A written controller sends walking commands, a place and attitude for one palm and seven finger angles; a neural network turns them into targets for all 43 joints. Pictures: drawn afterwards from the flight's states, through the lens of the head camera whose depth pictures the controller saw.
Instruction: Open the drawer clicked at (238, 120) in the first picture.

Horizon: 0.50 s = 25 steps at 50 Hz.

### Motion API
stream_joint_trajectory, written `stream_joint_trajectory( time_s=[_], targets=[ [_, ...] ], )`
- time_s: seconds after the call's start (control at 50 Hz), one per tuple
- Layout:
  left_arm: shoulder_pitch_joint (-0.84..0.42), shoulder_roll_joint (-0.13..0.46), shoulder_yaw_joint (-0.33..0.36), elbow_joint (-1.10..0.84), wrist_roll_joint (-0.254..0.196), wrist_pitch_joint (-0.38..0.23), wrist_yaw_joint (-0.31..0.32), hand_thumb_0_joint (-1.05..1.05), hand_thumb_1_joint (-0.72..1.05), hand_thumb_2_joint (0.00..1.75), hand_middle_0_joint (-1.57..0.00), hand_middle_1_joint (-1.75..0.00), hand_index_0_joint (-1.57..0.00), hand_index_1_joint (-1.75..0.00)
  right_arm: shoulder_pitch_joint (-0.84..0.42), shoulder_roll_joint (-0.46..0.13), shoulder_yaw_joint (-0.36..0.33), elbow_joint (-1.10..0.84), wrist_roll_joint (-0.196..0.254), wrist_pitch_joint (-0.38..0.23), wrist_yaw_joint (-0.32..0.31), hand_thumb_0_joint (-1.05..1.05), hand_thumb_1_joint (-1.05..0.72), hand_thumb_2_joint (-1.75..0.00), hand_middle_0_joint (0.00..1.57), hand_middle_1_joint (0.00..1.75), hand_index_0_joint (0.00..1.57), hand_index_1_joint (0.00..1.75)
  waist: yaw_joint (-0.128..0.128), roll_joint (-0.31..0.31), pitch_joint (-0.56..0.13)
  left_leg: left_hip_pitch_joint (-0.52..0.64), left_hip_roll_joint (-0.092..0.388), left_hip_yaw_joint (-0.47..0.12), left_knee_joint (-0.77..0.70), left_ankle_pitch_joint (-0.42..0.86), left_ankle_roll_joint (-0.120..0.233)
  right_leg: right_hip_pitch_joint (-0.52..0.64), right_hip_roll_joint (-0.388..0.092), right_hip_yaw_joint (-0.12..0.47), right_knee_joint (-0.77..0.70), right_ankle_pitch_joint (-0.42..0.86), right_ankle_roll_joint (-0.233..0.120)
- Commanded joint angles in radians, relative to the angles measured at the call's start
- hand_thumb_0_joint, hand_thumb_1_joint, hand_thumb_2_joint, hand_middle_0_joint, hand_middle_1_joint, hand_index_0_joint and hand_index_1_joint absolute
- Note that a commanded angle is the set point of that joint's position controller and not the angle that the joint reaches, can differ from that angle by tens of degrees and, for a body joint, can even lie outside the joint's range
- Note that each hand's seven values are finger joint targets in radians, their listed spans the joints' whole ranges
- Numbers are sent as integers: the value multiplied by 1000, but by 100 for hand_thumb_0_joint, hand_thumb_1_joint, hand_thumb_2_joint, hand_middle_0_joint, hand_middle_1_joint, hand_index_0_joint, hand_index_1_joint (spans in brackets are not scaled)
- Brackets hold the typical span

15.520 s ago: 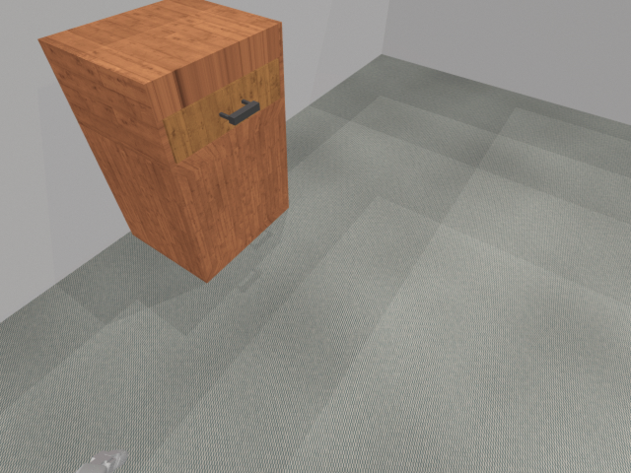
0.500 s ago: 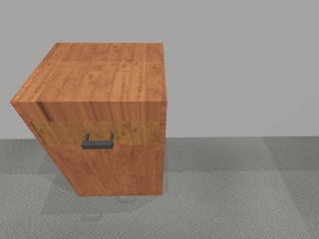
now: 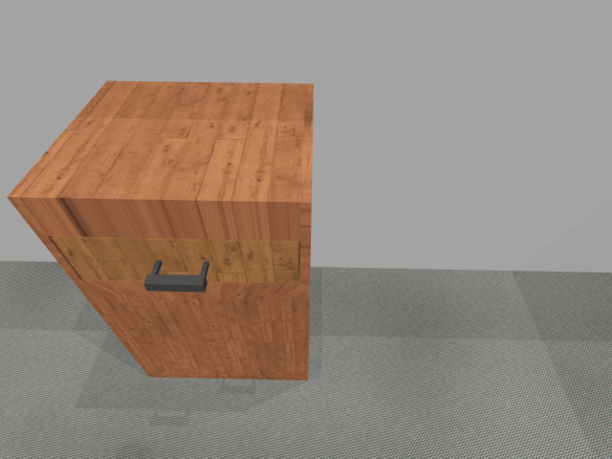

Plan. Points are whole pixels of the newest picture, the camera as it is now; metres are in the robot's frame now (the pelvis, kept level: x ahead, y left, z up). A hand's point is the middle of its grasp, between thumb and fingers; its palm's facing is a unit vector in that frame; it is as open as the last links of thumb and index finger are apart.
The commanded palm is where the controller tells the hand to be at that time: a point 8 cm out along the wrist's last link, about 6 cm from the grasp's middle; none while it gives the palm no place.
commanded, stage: come to a stop and stand still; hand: left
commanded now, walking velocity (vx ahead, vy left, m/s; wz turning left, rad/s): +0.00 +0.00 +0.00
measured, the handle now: (178, 274) +0.47 +0.30 -0.14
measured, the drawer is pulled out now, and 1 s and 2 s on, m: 0.00 0.00 0.00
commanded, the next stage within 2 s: look again from close up in 0.20 s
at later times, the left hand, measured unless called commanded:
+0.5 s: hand out of the picture -0.03 +0.19 -0.18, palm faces +0.00 -0.98 -0.21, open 7.4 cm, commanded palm none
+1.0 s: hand out of the picture -0.01 +0.23 -0.16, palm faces -0.11 -0.94 -0.31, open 7.3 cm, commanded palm +0.08 +0.25 -0.06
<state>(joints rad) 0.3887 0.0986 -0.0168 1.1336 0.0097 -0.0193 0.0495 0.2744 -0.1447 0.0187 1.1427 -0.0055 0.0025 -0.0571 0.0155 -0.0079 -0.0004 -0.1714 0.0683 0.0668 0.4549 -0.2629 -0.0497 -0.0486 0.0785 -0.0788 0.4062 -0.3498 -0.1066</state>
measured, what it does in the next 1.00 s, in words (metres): shifts its weight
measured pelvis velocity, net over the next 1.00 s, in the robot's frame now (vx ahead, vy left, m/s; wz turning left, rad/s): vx -0.03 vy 0.05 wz -0.04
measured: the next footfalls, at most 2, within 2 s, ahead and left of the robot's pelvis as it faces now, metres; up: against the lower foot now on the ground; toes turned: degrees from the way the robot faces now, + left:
none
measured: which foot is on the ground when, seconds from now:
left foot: down 0.00-1.00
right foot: down 0.00-1.00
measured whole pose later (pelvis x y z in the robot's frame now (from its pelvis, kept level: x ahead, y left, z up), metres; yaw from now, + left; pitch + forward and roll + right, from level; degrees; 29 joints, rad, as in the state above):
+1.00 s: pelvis -0.03 +0.05 +0.00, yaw -2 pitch +1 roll +1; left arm 0.49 0.19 -0.08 0.62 0.12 0.10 0.12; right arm 0.40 -0.15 0.04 0.99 0.01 -0.12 -0.06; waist 0.02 -0.02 0.01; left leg -0.24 -0.07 0.13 0.48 -0.27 0.10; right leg -0.22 0.02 -0.03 0.57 -0.36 -0.04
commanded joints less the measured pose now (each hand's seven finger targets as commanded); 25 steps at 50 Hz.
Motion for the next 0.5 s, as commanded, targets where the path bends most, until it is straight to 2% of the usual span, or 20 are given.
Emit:
stream_joint_trajectory(
  time_s=[0.0,0.1,0.24,0.26,0.28,0.3,0.32,0.34,0.36,0.38,0.4,0.42,0.44,0.46,0.48],
  targets=[
    [110,101,22,-7,1,-8,3,0,90,90,-20,-30,-20,-30,72,-49,-4,-19,1,-8,2,0,-90,-90,20,30,20,30,-13,-11,87,19,31,-14,-10,214,66,-86,-194,138,-74,651,111],
    [105,109,24,-13,1,-6,3,0,90,90,-20,-30,-20,-30,68,-51,-3,-22,1,-6,2,0,-90,-90,20,30,20,30,-10,-20,101,11,30,-17,-14,203,64,-83,-191,137,-83,627,115],
    [103,113,26,-17,-1,-7,2,0,90,90,-20,-30,-20,-30,73,-57,-4,-24,0,-7,3,0,-90,-90,20,30,20,30,-7,-37,81,18,31,-17,-18,200,63,-69,-193,137,-86,624,117],
    [97,109,26,-19,0,-5,2,0,90,90,-20,-30,-20,-30,82,-53,-4,-21,0,-7,3,0,-90,-90,20,30,20,30,-10,-16,85,17,32,-19,-28,205,64,-69,-189,136,-85,594,111],
    [148,158,39,-9,14,-48,45,0,90,90,-20,-30,-20,-30,-44,-89,-25,-104,2,-26,15,0,-90,-90,20,30,20,30,25,-146,200,-196,-16,76,286,-42,24,-135,-281,276,-102,1356,274],
    [129,190,47,-54,19,-54,41,0,90,90,-20,-30,-20,-30,56,-55,-38,-127,3,0,15,0,-90,-90,20,30,20,30,-52,-142,142,-232,-57,-27,387,-155,55,-58,-307,215,-34,1522,297],
    [70,177,46,-82,12,-52,36,0,90,90,-20,-30,-20,-30,112,-72,-52,-110,-2,5,10,0,-90,-90,20,30,20,30,-90,-32,113,-207,-81,25,397,-182,63,-71,-281,138,-20,1582,295],
    [57,191,53,-85,9,-48,40,0,90,90,-20,-30,-20,-30,154,-43,-51,-105,6,-3,10,0,-90,-90,20,30,20,30,-103,-92,42,-185,-70,46,324,-170,64,-10,-236,85,24,1545,248],
    [42,197,56,-111,3,-39,40,0,90,90,-20,-30,-20,-30,182,-48,-43,-121,5,-10,11,0,-90,-90,20,30,20,30,-90,-14,-63,-131,-77,46,252,-100,77,62,-226,85,96,1436,161],
    [22,198,51,-131,2,-34,35,0,90,90,-20,-30,-20,-30,192,-38,-38,-133,6,-19,14,0,-90,-90,20,30,20,30,-93,-23,-135,-81,-70,17,164,-25,88,76,-234,97,148,1198,56],
    [-5,173,45,-138,-2,-32,27,0,90,90,-20,-30,-20,-30,200,-38,-39,-118,2,-24,16,0,-90,-90,20,30,20,30,-94,0,-153,-9,-51,-9,51,78,89,29,-228,106,177,901,14],
    [1,141,41,-136,-5,-24,19,0,90,90,-20,-30,-20,-30,193,-59,-40,-119,-5,-27,15,0,-90,-90,20,30,20,30,-75,26,-113,35,1,-48,1,139,98,-71,-194,111,178,585,20],
    [6,106,35,-137,-6,-11,12,0,90,90,-20,-30,-20,-30,168,-87,-40,-131,-11,-28,14,0,-90,-90,20,30,20,30,-50,111,-42,13,79,-153,-35,208,137,-167,-142,97,153,284,44],
    [8,85,30,-130,-2,5,8,0,90,90,-20,-30,-20,-30,146,-94,-34,-144,-13,-26,14,0,-90,-90,20,30,20,30,-23,185,63,-84,146,-239,-119,160,191,-209,-101,65,149,-18,60],
    [42,80,28,-136,7,9,6,0,90,90,-20,-30,-20,-30,110,-97,-29,-163,-15,-20,17,0,-90,-90,20,30,20,30,4,110,143,-198,146,-230,-136,27,212,-186,-92,73,117,-61,55]
  ],
)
